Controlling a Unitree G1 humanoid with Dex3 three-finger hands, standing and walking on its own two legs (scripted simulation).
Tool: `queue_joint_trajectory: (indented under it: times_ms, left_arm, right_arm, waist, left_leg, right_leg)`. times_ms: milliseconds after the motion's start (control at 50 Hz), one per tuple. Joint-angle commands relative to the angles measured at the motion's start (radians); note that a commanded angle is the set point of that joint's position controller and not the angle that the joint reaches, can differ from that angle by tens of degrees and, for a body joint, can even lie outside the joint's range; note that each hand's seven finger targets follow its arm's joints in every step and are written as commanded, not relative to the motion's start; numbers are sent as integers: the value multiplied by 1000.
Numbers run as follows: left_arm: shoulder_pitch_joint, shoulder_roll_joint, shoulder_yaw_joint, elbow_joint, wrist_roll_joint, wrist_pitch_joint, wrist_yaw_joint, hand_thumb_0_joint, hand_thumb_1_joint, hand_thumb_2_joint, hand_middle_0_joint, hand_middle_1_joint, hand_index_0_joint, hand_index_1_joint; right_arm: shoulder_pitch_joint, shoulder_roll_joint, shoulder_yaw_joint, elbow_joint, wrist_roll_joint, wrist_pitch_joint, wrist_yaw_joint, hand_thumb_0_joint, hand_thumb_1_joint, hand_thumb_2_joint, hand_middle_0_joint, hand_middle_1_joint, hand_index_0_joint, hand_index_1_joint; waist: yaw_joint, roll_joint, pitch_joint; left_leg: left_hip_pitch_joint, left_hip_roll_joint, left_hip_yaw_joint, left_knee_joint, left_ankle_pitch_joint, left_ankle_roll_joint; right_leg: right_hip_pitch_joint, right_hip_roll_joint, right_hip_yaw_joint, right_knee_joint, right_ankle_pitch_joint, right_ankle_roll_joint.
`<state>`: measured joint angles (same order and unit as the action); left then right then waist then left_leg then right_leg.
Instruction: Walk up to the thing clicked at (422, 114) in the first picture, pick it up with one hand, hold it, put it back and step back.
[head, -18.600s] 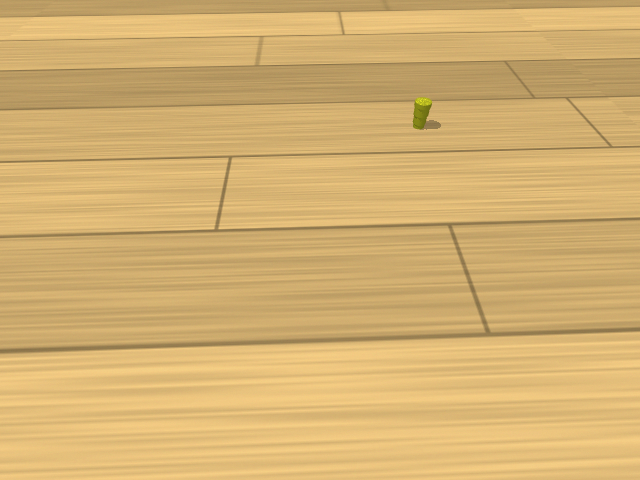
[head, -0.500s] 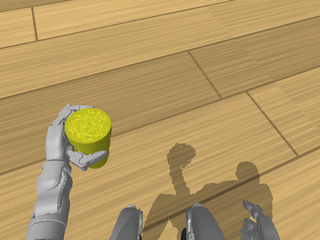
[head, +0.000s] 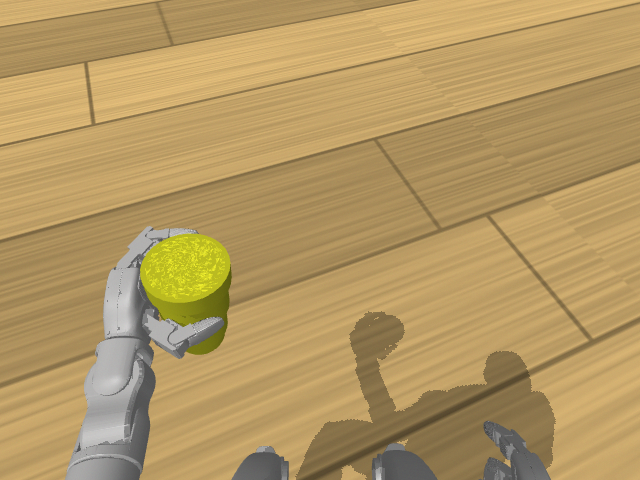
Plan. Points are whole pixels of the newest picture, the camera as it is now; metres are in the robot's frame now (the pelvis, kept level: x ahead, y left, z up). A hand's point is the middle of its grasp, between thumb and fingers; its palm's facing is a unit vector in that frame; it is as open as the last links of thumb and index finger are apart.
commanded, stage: lift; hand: left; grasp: from the side
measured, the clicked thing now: (195, 303) +0.33 +0.17 +0.02
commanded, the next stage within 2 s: hold in 0.46 s
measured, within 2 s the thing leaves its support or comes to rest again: neither
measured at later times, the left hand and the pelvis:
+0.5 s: hand (183, 275) +0.34 +0.17 +0.07, palm faces +0.08 -1.00 -0.01, open 12.1 cm; pelvis +0.01 +0.00 +0.02, yaw +0 degrees
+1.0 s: hand (185, 273) +0.33 +0.17 +0.09, palm faces +0.08 -1.00 +0.00, open 12.1 cm; pelvis +0.01 +0.00 +0.03, yaw +0 degrees
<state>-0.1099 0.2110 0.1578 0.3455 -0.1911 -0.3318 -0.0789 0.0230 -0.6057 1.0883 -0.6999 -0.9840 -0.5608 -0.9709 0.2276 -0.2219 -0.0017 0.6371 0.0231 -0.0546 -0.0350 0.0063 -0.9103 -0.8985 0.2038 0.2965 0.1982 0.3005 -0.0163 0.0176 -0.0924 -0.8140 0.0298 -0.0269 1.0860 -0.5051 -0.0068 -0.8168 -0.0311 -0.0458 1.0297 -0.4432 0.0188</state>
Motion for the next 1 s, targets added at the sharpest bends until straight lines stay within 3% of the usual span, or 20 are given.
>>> queue_joint_trajectory:
  times_ms: [0,100,120,180,220,320,400,460,540,580,700,800,840,860,900,940,980]
  left_arm:
    - [-215,117,51,-211,-13,-80,0,0,-19,1225,-1192,-1378,-1216,-1376]
    - [-237,132,44,-229,4,-82,-1,0,-46,1210,-1181,-1363,-1202,-1364]
    - [-207,115,35,-205,3,-76,-3,0,-43,1211,-1184,-1375,-1210,-1371]
    - [-236,123,59,-221,-9,-81,2,0,-56,1223,-1190,-1381,-1213,-1381]
    - [-238,114,41,-219,-6,-77,-1,0,-66,1229,-1200,-1390,-1222,-1391]
    - [-219,111,45,-192,-6,-76,-7,0,-105,1207,-1181,-1370,-1201,-1373]
    - [-238,112,43,-202,-7,-80,-15,0,-75,1206,-1181,-1373,-1204,-1372]
    - [-221,114,56,-182,-7,-76,-12,0,-55,1210,-1190,-1373,-1211,-1375]
    - [-259,109,38,-232,-10,-86,-16,0,-75,1208,-1185,-1372,-1206,-1374]
    - [-265,107,41,-227,-14,-85,-17,0,-67,1107,-1186,-1332,-1210,-1326]
    - [-262,94,20,-220,-4,-78,-13,0,-64,1105,-1175,-1328,-1199,-1321]
    - [-234,114,53,-195,-5,-76,-9,0,-19,1116,-1189,-1338,-1215,-1330]
    - [-250,83,28,-220,-10,-73,-5,0,-29,1132,-1197,-1349,-1221,-1343]
    - [-242,107,51,-195,-7,-69,-1,0,-18,1148,-1199,-1359,-1223,-1354]
    - [-257,109,45,-198,2,-67,-1,0,-12,1135,-1197,-1346,-1220,-1340]
    - [-280,80,8,-218,1,-68,-4,0,15,1134,-1189,-1337,-1212,-1332]
    - [-280,99,35,-200,2,-64,3,0,40,1136,-1187,-1334,-1210,-1328]
  right_arm:
    - [5,-134,-51,-111,-4,-45,-11,0,-905,-899,200,300,199,300]
    - [-2,-133,-54,-110,-8,-41,-15,0,-905,-900,200,300,199,300]
    - [10,-131,-54,-102,-10,-40,-13,0,-906,-899,200,300,199,300]
    - [2,-131,-53,-105,-9,-38,-11,0,-906,-899,200,300,199,300]
    - [0,-137,-57,-105,-8,-36,-9,0,-906,-900,200,300,199,300]
    - [4,-137,-58,-104,-9,-32,-7,0,-906,-900,200,300,199,300]
    - [-4,-138,-59,-104,-10,-31,-4,0,-905,-900,200,300,199,300]
    - [7,-138,-61,-100,-11,-26,-2,0,-909,-901,200,300,199,300]
    - [-4,-135,-57,-107,-11,-22,0,0,-907,-901,200,300,199,300]
    - [-6,-134,-56,-110,-11,-26,-1,0,-917,-900,200,300,199,300]
    - [-12,-138,-58,-106,-11,-26,-2,0,-913,-899,200,300,199,300]
    - [-14,-136,-57,-101,-12,-27,-2,0,-915,-899,200,300,199,300]
    - [-33,-130,-52,-122,-10,-29,0,0,-911,-899,200,300,199,300]
    - [-18,-136,-56,-106,-10,-28,-2,0,-911,-900,200,300,199,300]
    - [-24,-135,-56,-110,-11,-29,-4,0,-909,-899,199,300,199,300]
    - [-37,-129,-50,-121,-11,-31,-4,0,-907,-899,200,300,199,300]
    - [-33,-132,-52,-116,-11,-36,-6,0,-908,-899,200,300,199,300]
  waist:
    - [-13,-1,-305]
    - [-16,8,-277]
    - [-16,11,-282]
    - [-6,20,-274]
    - [-11,11,-254]
    - [-8,2,-270]
    - [-9,9,-237]
    - [-8,0,-265]
    - [-1,26,-261]
    - [-8,-3,-251]
    - [-12,2,-223]
    - [-4,5,-214]
    - [-4,-22,-201]
    - [1,-3,-216]
    - [-10,-11,-214]
    - [-16,-7,-177]
    - [-14,-20,-196]
  left_leg:
    - [175,-22,3,-198,214,12]
    - [203,-24,13,-214,234,15]
    - [214,-22,9,-220,253,12]
    - [235,-22,8,-230,282,9]
    - [248,-17,5,-244,289,8]
    - [276,-18,10,-254,335,6]
    - [274,-17,7,-274,297,6]
    - [292,-17,5,-277,330,4]
    - [308,-17,7,-294,336,0]
    - [305,-19,10,-295,316,6]
    - [326,-18,11,-321,283,5]
    - [321,-20,11,-331,276,5]
    - [312,-21,13,-340,247,9]
    - [321,-22,17,-340,264,7]
    - [329,-22,21,-339,258,9]
    - [322,-24,23,-348,220,10]
    - [321,-26,22,-348,216,12]
  right_leg:
    - [247,33,4,-156,219,-30]
    - [268,31,10,-185,250,-28]
    - [277,33,5,-183,260,-31]
    - [292,35,1,-190,280,-32]
    - [289,37,-2,-196,282,-33]
    - [334,35,0,-208,326,-32]
    - [325,36,-1,-225,290,-32]
    - [350,36,-2,-228,316,-33]
    - [358,35,-4,-233,313,-36]
    - [375,35,-2,-249,309,-30]
    - [365,37,-2,-268,282,-30]
    - [379,37,-2,-279,272,-30]
    - [391,36,-3,-292,253,-26]
    - [399,35,0,-292,267,-28]
    - [389,35,5,-300,268,-26]
    - [375,34,6,-313,236,-24]
    - [387,33,6,-318,233,-22]
